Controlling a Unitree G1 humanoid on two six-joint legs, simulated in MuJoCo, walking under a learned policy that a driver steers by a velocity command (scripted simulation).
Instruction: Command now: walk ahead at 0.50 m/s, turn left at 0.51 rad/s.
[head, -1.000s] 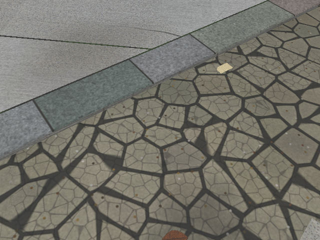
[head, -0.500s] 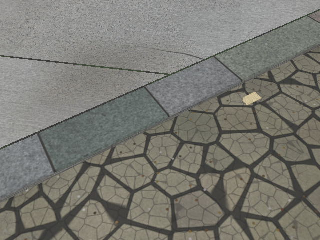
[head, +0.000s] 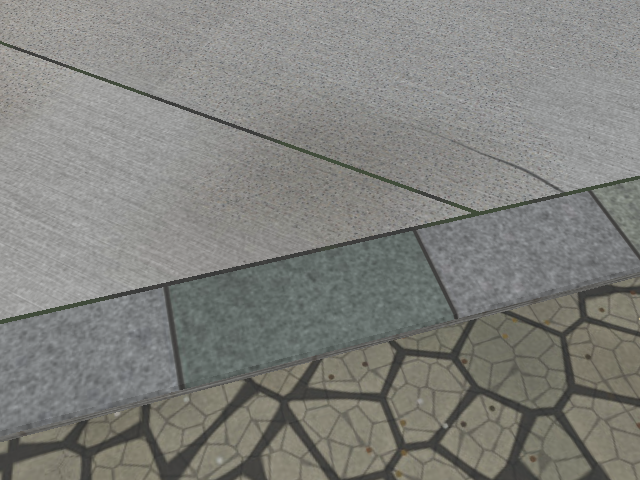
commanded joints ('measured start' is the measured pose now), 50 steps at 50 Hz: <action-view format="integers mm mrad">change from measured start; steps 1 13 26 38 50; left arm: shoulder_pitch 8 -275 10 106 -50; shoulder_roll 124 76 82 141 114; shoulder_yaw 35 6 14 26 -3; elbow -75 -168 -85 -9 -131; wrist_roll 17 10 33 19 5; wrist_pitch -7 0 4 23 -19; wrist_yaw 0 -21 -24 9 -28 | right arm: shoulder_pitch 16 178 100 -130 283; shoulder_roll -102 -144 -112 -17 -167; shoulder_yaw -20 -22 -4 26 -47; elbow -72 20 -16 -98 -66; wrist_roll -9 3 9 6 -4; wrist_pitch -20 -21 -21 -2 11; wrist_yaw -12 -39 -39 -12 -19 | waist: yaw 21 -88 19 91 -157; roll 12 84 -78 -43 60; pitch -119 -16 -76 11 -378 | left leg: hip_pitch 252 275 -286 -378 724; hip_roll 282 263 206 189 332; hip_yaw -381 -235 -128 -40 -459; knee -269 -276 645 210 -76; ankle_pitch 244 165 -135 209 242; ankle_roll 204 112 -60 -86 220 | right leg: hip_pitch -227 -207 276 376 -321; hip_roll -79 -14 -201 -183 -19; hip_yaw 64 10 278 -103 73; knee -91 -691 -1028 -1093 82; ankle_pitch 67 496 196 526 -127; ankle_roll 14 28 -192 -147 -5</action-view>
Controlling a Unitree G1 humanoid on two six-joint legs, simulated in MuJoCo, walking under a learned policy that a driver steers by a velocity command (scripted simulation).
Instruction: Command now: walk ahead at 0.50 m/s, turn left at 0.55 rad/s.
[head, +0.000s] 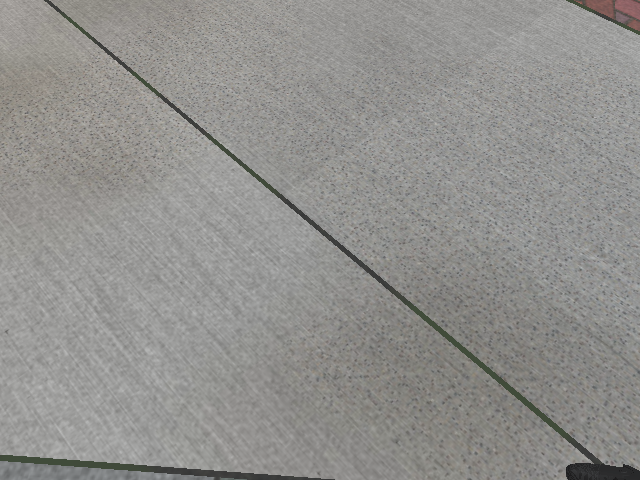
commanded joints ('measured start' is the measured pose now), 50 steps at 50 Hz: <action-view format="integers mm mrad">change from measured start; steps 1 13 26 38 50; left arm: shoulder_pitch -173 75 55 68 -182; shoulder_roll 111 123 106 172 91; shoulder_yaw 18 60 42 66 32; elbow -176 -104 -82 -102 -257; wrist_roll -25 -21 27 -6 27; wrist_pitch -70 27 -39 8 -30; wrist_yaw -17 2 41 35 15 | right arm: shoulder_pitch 283 -1 -4 348 177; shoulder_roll -164 -139 -52 -239 -171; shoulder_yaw -56 -31 -6 -101 -41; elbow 20 -94 -157 -65 -45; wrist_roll -9 -14 2 3 -10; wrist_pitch -16 9 18 33 -34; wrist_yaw -12 -40 -13 1 -33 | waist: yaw -106 173 42 -183 -11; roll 12 158 -5 17 58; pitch -284 -149 -10 -236 -52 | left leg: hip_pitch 729 -128 -371 654 221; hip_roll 299 142 147 98 185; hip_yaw -489 -278 -123 -110 -326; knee -208 -140 541 -16 -363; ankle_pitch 468 104 460 453 596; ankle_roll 210 63 -83 123 190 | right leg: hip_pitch -567 166 111 -108 -473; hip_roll -1 73 -164 -129 -16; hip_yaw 151 -11 61 -152 118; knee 168 -232 -853 -33 -138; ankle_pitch -30 109 335 644 331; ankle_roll -21 90 -138 -22 67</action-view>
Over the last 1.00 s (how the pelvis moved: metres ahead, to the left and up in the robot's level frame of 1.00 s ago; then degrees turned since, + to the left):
0.56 0.02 0.00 19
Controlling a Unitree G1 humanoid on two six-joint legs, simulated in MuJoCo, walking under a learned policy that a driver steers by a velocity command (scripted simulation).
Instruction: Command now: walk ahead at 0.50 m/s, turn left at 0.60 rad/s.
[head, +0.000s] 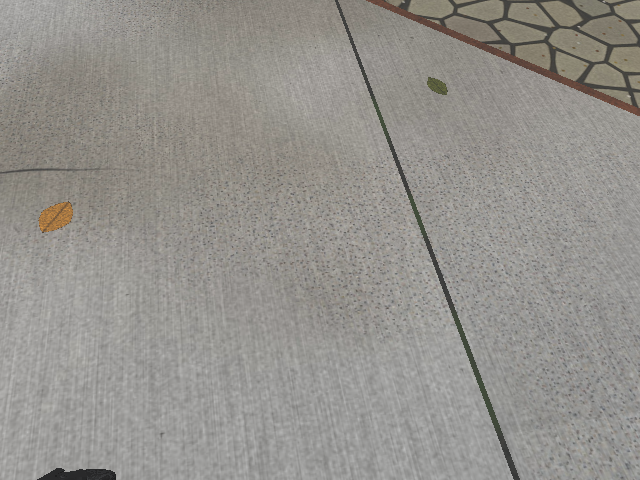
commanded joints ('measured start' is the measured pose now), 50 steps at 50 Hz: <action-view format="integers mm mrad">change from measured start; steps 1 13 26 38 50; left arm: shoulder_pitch -39 179 121 198 85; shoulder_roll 44 180 102 170 60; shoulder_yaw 8 66 52 62 18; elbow -62 -67 25 91 27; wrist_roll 7 6 -11 -53 -15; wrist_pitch -2 -41 -14 42 30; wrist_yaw -3 -18 -10 2 -9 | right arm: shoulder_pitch -45 20 -135 -11 -78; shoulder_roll -165 -81 -72 -184 -141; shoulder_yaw -43 -14 -9 -72 -23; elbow -66 -49 -108 -86 -19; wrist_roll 5 -7 11 6 -11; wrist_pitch -17 17 37 34 -37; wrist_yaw -22 -33 -10 21 -5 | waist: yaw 26 150 62 -86 47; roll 79 52 -32 -18 76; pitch -23 -301 -17 -151 -38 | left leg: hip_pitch -54 -76 -516 124 52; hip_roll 210 121 244 56 306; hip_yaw -199 -240 -29 154 -124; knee -138 525 632 168 -200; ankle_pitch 208 127 16 53 266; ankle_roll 155 -3 -119 43 158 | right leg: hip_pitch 32 773 574 596 -10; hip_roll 34 -78 -151 -117 -43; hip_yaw -18 160 -9 -288 -27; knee -205 -526 -862 -341 -22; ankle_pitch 195 170 213 751 86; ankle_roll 23 -166 -248 -120 0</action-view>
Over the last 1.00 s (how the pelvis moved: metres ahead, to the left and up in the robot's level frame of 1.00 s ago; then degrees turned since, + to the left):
0.45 0.16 0.04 36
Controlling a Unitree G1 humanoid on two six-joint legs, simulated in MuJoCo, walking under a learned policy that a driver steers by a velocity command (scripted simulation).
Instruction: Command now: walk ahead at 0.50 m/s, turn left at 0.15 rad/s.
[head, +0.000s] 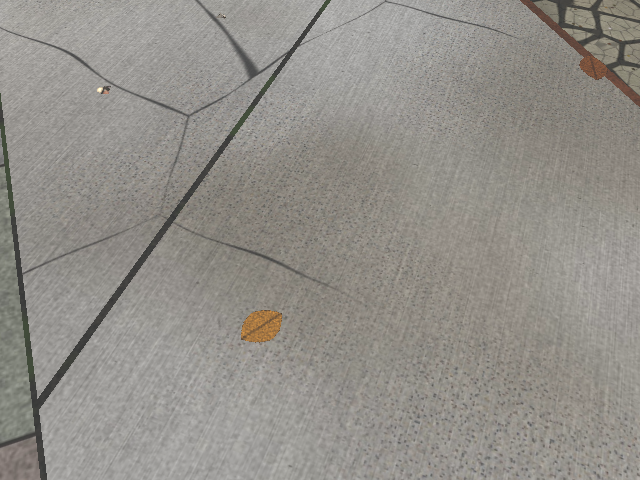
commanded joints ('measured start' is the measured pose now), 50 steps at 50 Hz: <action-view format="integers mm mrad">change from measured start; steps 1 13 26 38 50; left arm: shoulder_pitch -10 -179 63 190 154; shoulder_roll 56 40 111 126 4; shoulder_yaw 14 -2 38 45 0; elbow -54 -136 -134 -73 -109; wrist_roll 9 -10 1 -7 11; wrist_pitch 2 -15 2 32 70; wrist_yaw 3 -71 -7 16 30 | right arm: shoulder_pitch -37 40 -69 -253 -171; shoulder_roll -152 -198 -131 -144 -122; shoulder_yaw -38 -48 -13 -17 -5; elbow -49 55 -69 -110 -7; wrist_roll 0 2 -20 2 -21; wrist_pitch -27 2 -40 -73 -32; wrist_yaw -17 -39 -31 -1 -3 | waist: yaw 23 -31 8 64 69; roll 86 107 6 -75 175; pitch -32 13 -64 -51 -145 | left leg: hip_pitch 45 332 -416 -219 -39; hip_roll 258 331 172 94 272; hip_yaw -181 12 -86 -61 -147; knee -188 -55 671 118 -18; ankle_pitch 281 596 -117 144 749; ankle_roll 163 60 -143 -86 131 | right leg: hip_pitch -63 -38 399 518 240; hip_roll -17 113 -11 -23 95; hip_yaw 18 -54 304 334 37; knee -126 -496 -834 -657 -198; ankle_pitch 158 176 314 212 -135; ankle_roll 25 -98 -337 -204 39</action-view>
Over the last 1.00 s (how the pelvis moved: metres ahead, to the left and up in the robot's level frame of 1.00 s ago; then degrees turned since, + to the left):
0.51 0.14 0.00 30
